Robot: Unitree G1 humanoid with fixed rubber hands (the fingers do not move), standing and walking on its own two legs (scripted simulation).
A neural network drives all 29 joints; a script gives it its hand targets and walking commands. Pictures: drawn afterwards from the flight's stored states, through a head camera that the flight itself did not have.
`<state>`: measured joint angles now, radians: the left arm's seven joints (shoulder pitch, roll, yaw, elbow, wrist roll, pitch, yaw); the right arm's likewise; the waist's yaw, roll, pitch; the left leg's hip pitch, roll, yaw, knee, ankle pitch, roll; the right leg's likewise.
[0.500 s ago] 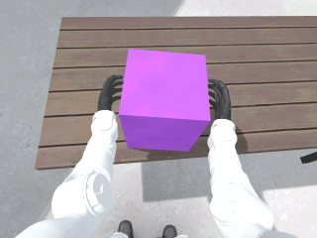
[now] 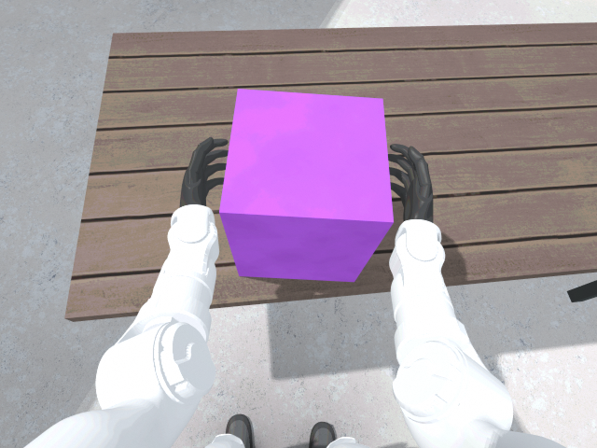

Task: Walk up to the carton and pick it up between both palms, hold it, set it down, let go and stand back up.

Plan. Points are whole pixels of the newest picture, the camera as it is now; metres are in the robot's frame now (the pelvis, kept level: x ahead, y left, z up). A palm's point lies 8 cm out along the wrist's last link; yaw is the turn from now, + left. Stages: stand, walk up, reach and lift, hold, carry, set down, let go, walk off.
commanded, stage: set down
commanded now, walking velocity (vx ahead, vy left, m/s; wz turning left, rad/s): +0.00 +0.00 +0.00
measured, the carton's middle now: (303, 197) +0.49 -0.01 -0.07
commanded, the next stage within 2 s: none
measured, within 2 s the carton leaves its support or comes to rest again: neither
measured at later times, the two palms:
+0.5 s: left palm (197, 191) +0.46 +0.14 -0.01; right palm (414, 207) +0.43 -0.16 +0.00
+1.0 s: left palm (182, 181) +0.47 +0.16 -0.01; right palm (453, 194) +0.45 -0.22 +0.00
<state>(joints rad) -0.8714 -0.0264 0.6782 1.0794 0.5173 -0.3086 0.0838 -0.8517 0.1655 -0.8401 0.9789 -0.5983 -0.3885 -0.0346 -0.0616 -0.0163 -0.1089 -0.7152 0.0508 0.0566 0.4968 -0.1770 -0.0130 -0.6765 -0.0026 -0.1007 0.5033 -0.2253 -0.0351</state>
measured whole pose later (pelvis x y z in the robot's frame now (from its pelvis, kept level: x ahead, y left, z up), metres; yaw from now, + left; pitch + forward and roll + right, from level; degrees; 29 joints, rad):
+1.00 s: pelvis -0.02 +0.00 -0.04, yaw -2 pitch +33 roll +0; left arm -1.16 0.27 -0.06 1.65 -0.25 -0.50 0.05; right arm -1.10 -0.27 0.00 1.45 0.26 -0.42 -0.03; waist -0.03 0.02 -0.27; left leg -1.08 0.07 0.04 0.76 -0.27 -0.02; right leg -1.05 0.01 -0.07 0.77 -0.30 -0.04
